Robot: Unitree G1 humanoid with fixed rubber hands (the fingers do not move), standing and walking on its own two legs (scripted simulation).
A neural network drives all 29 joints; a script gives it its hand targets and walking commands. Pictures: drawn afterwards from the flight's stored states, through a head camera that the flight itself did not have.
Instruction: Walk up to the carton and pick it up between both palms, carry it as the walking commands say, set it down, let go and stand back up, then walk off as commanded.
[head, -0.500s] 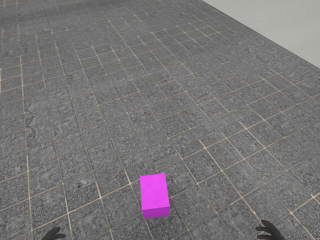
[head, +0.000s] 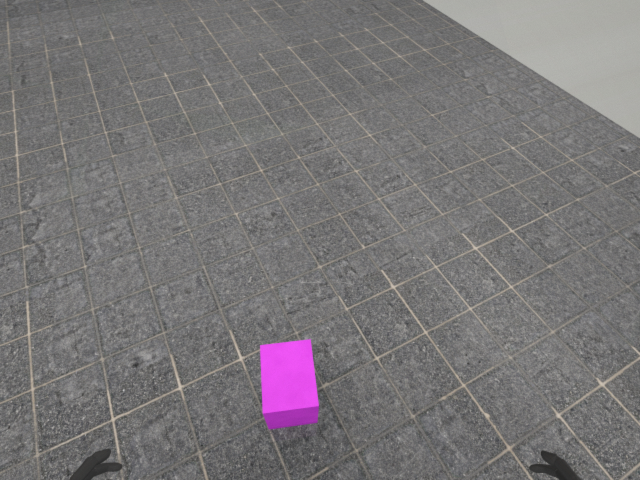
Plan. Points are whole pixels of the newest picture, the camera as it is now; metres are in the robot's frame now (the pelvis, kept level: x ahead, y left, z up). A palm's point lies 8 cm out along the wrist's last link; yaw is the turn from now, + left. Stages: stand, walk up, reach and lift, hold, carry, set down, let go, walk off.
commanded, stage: walk up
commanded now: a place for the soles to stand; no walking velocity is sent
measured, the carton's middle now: (289, 385) +0.41 +0.06 -0.68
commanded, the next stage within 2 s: none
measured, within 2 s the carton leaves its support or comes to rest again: neither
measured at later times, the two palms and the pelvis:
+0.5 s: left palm out of the picture +0.08 +0.30 -0.12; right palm out of the picture +0.08 -0.32 -0.11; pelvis +0.00 -0.01 +0.00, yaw -1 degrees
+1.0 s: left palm out of the picture +0.12 +0.31 -0.10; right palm out of the picture +0.11 -0.30 -0.12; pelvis +0.01 +0.00 +0.00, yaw +2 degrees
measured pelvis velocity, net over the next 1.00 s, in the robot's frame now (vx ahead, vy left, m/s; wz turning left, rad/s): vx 0.01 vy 0.00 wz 0.04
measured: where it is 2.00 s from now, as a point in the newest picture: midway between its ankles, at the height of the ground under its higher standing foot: outside the picture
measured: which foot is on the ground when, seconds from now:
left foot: down 0.00-0.16, up 0.18-0.40, down 0.42-1.00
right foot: down 0.00-1.00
